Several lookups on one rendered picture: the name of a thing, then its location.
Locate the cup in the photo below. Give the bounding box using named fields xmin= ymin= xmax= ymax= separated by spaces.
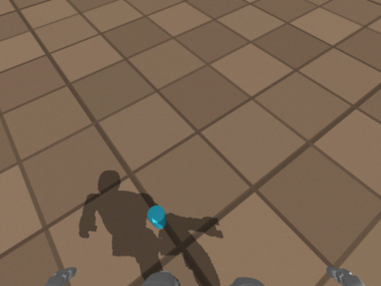
xmin=147 ymin=206 xmax=166 ymax=229

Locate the left robot hand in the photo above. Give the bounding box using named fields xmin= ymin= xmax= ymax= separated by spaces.
xmin=44 ymin=267 xmax=77 ymax=286

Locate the right robot hand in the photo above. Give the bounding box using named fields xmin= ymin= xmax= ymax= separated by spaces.
xmin=326 ymin=267 xmax=365 ymax=286

